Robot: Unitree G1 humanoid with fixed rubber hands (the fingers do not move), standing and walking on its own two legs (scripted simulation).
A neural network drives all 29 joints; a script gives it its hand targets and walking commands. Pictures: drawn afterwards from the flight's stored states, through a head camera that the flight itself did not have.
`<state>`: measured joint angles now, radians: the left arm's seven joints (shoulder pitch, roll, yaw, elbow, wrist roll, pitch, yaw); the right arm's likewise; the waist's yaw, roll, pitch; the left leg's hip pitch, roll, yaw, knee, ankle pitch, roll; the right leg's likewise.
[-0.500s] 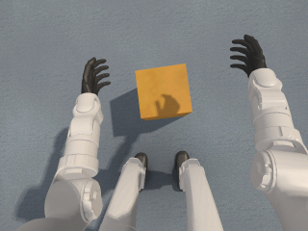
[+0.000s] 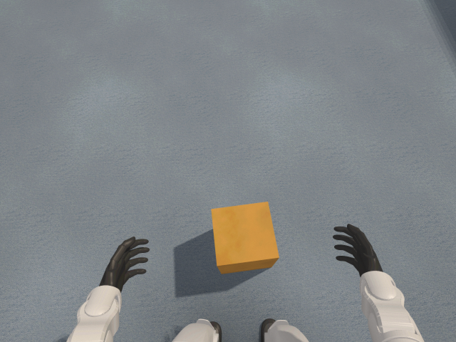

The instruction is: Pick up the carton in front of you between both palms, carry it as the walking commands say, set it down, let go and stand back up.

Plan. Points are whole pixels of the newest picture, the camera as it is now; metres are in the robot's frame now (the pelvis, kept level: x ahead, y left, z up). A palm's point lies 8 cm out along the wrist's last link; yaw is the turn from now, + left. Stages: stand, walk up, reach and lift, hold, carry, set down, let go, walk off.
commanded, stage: let go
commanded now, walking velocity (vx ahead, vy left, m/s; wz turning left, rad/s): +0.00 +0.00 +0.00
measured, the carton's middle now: (243, 240) +0.41 +0.00 -0.63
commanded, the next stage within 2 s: stand in 0.66 s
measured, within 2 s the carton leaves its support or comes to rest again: neither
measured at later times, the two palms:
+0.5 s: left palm (103, 302) +0.17 +0.23 -0.05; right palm (393, 324) +0.16 -0.23 -0.05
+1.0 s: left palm (72, 316) +0.14 +0.29 -0.08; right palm (432, 340) +0.14 -0.29 -0.06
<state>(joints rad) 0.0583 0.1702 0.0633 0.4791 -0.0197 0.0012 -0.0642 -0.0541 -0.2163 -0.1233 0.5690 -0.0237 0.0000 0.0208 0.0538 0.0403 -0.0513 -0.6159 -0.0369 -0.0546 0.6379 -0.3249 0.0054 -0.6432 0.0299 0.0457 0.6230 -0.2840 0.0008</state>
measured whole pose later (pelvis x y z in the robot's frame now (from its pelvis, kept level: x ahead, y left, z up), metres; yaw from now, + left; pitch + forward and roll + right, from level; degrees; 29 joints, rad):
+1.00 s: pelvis +0.01 +0.00 +0.01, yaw +0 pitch -1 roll -1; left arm 0.18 0.34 0.04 0.74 0.04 0.01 0.02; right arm 0.21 -0.34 -0.05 0.70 -0.04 0.02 -0.02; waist 0.00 -0.01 0.02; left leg -0.17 -0.03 -0.06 0.52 -0.34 0.01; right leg -0.19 0.03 0.04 0.50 -0.30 0.00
